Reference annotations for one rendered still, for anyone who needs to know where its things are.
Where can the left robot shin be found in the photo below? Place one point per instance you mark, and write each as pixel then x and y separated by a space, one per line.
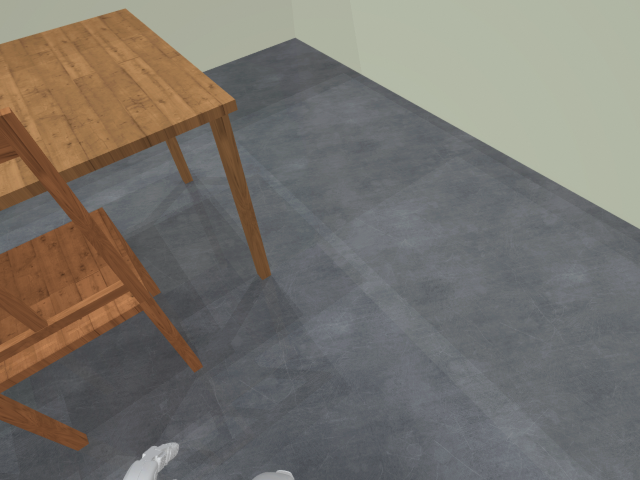
pixel 285 472

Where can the robot left hand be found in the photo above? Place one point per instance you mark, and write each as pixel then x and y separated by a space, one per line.
pixel 152 462

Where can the table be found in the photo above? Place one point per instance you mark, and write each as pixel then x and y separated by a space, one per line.
pixel 97 91

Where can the chair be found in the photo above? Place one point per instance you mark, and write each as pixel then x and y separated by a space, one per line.
pixel 65 288

